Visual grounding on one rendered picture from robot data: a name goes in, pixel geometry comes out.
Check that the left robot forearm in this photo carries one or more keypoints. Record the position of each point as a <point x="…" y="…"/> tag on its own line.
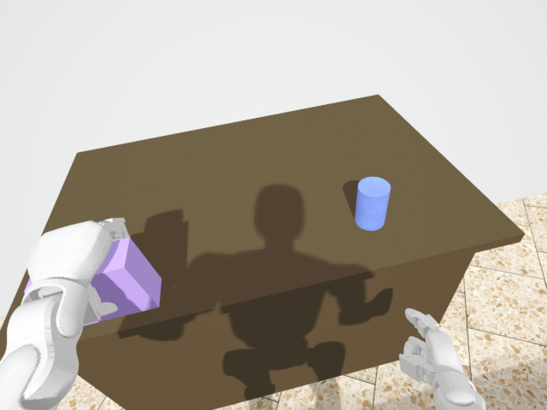
<point x="40" y="363"/>

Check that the right robot hand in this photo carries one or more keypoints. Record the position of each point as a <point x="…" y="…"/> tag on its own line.
<point x="438" y="354"/>

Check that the left robot hand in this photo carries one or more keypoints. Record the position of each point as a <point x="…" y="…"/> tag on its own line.
<point x="76" y="252"/>

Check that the sponge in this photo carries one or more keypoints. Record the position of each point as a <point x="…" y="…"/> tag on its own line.
<point x="126" y="279"/>

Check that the right robot forearm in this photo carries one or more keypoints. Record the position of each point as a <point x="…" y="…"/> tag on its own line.
<point x="455" y="391"/>

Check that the table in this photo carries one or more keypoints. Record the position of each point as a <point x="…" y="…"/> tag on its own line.
<point x="268" y="283"/>

